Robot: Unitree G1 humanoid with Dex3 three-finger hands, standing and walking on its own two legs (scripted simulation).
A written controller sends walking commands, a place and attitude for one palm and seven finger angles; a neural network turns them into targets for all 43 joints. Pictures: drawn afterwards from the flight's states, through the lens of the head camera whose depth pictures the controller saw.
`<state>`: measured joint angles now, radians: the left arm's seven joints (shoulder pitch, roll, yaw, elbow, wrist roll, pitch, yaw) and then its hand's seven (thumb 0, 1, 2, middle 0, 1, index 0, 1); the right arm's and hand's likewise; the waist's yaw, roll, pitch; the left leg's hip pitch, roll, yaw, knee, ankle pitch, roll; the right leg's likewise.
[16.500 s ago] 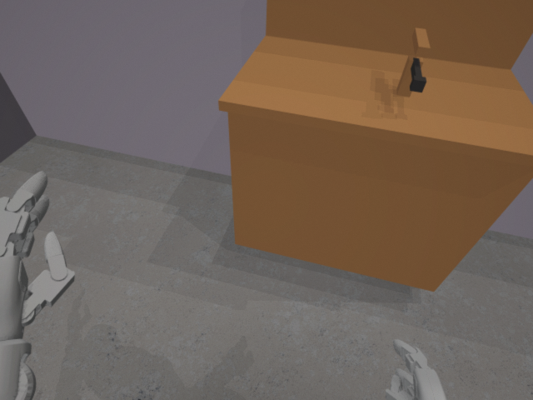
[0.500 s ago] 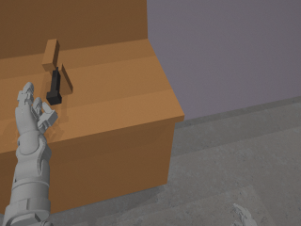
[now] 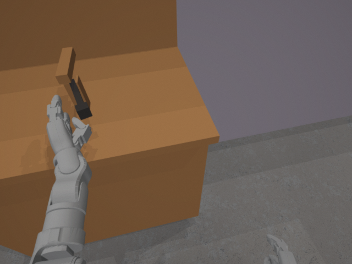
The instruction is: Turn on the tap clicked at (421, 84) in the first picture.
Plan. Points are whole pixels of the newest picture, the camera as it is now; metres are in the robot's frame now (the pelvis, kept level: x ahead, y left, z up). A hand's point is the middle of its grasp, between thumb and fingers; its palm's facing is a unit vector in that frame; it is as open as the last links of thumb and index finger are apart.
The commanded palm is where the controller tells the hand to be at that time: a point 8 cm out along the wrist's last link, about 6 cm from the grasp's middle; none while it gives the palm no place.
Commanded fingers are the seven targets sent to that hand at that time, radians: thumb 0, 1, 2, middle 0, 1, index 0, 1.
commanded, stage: push the lever round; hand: left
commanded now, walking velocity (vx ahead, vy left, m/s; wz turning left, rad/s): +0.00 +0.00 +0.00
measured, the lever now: (83, 110) +0.41 +0.26 +0.13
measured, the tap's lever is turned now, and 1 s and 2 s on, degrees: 17 31 69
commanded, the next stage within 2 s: none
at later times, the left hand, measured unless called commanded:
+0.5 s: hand (105, 124) +0.39 +0.20 +0.12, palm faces +0.66 -0.75 -0.07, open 7.7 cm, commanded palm +0.34 +0.24 +0.12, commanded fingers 0.00 0.90 0.90 -0.15 -0.15 -0.15 -0.15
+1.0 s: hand (118, 116) +0.41 +0.18 +0.12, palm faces +0.74 -0.67 -0.09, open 7.8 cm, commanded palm +0.36 +0.21 +0.12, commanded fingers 0.00 0.90 0.90 -0.15 -0.15 -0.15 -0.15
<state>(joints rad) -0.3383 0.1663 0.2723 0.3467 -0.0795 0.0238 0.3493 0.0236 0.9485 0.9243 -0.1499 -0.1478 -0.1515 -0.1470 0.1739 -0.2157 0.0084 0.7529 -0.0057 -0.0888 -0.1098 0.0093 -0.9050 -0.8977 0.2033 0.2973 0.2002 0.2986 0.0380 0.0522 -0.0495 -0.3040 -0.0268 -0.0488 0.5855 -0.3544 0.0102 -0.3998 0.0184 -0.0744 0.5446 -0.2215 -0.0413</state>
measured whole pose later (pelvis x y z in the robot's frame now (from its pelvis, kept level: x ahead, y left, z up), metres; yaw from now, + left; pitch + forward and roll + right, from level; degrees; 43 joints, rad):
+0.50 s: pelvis -0.01 -0.01 +0.00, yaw +0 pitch +4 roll +0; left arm -0.44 0.09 0.24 0.41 -0.01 0.07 0.57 0.01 0.91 0.91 -0.15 -0.15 -0.15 -0.15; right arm 0.14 -0.21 -0.01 0.77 -0.03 -0.03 -0.11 0.01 -0.91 -0.90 0.20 0.30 0.20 0.30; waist 0.02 0.05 -0.05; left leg -0.32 -0.02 -0.05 0.58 -0.34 0.00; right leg -0.41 0.03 -0.08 0.55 -0.21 -0.05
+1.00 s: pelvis -0.01 -0.01 +0.00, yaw +0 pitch +7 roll +0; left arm -0.59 0.03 0.26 0.57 0.06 0.07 0.78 0.01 0.89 0.92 -0.15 -0.15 -0.14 -0.15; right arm 0.16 -0.21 -0.03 0.79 -0.06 0.01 -0.07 0.01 -0.91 -0.90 0.20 0.30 0.20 0.30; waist -0.01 0.05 -0.08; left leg -0.38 -0.02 -0.05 0.62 -0.35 0.00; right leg -0.48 0.02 -0.08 0.59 -0.22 -0.06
